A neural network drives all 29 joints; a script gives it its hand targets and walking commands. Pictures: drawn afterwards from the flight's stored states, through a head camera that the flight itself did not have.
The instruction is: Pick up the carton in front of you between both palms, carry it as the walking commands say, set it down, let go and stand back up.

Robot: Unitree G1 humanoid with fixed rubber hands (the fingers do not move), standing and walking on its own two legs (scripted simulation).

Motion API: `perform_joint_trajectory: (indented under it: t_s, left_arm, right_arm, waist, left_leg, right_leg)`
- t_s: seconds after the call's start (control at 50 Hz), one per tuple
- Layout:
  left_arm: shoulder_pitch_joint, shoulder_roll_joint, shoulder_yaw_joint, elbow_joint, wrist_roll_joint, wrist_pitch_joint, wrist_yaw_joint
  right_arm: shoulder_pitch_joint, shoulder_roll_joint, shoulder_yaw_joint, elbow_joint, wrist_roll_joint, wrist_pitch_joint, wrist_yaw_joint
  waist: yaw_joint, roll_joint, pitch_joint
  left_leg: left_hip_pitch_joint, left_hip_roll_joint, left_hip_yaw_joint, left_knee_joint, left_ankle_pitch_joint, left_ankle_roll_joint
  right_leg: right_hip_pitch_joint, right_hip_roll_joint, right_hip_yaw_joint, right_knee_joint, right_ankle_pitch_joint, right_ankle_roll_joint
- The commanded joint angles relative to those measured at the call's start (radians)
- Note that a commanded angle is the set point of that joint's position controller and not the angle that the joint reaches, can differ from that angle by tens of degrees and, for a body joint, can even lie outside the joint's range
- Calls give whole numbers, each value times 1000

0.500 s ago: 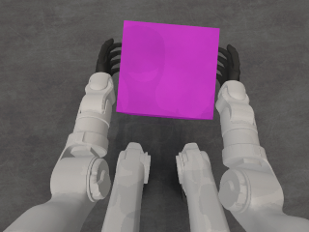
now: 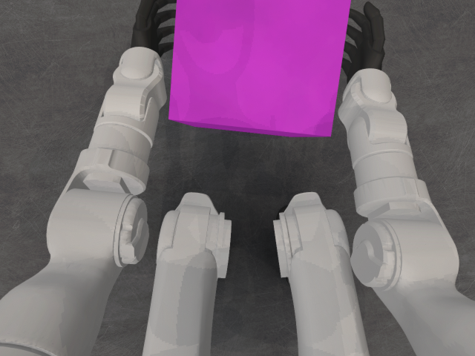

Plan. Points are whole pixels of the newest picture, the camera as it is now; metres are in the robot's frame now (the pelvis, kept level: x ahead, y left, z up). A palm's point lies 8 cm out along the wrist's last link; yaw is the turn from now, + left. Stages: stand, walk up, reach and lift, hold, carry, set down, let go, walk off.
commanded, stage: set down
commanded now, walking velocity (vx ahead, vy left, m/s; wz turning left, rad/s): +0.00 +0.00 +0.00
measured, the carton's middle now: (252, 70) +0.51 +0.00 -0.23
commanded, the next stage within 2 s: none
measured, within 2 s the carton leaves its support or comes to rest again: rests again in 1.02 s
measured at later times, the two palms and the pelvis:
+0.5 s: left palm (152, 60) +0.51 +0.15 -0.18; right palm (355, 75) +0.50 -0.15 -0.17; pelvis +0.00 +0.00 -0.02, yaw +0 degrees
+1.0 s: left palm (150, 58) +0.52 +0.16 -0.18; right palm (357, 73) +0.50 -0.15 -0.18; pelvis -0.01 +0.00 -0.02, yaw +0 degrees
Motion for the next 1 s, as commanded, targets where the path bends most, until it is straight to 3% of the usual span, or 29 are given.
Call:
perform_joint_trajectory:
  t_s: [0.0, 0.24, 0.52, 0.8, 0.92, 0.98]
  left_arm:
    - [-564, -960, -361, -164, -80, -38, -210]
    - [-563, -889, -235, -39, -16, -62, -236]
    - [-580, -812, -198, 35, -2, -86, -247]
    - [-507, -657, -73, 147, 87, -63, -263]
    - [-500, -569, -52, 153, 98, -70, -255]
    - [-460, -385, -18, 165, 93, -91, -219]
  right_arm:
    - [-661, 894, 511, -110, 78, -22, 237]
    - [-637, 823, 373, 33, 17, -40, 257]
    - [-646, 749, 310, 110, -13, -60, 279]
    - [-557, 601, 159, 223, -108, -39, 304]
    - [-520, 535, 113, 240, -130, -47, 293]
    - [-470, 365, 69, 259, -132, -67, 254]
  waist:
    - [1, 13, -1290]
    - [-3, 17, -1021]
    - [0, 14, -881]
    - [-5, 12, -675]
    - [-9, 14, -667]
    - [-14, 14, -691]
  left_leg:
    - [664, -17, 57, -160, 410, 15]
    - [464, -9, 54, -135, 294, 29]
    - [393, -1, 37, -104, 299, 44]
    - [297, 10, 15, -125, 180, 62]
    - [313, 20, 16, -126, 171, 52]
    - [345, 35, 20, -121, 171, 37]
  right_leg:
    - [600, 12, -121, -113, 396, -28]
    - [458, 10, -97, -97, 306, -48]
    - [392, 4, -85, -61, 311, -61]
    - [285, -13, -70, -75, 191, -78]
    - [305, -22, -70, -74, 184, -70]
    - [333, -37, -78, -71, 185, -53]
